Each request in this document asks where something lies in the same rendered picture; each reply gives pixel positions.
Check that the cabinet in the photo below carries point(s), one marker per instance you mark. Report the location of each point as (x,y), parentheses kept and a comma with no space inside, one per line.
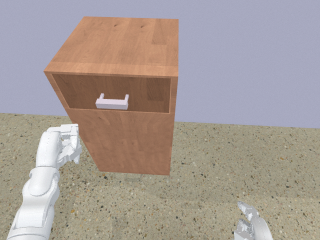
(118,141)

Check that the handle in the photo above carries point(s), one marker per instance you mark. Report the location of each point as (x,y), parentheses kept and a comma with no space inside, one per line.
(112,103)

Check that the right robot hand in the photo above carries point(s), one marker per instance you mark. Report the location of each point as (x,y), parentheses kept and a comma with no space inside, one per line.
(257,229)

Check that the drawer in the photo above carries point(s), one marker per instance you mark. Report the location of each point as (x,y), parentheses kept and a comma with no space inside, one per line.
(146,94)

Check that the robot left forearm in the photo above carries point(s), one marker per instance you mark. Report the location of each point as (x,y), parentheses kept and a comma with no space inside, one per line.
(34,219)

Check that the left robot hand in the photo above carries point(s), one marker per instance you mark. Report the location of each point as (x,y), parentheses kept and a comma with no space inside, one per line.
(51,145)

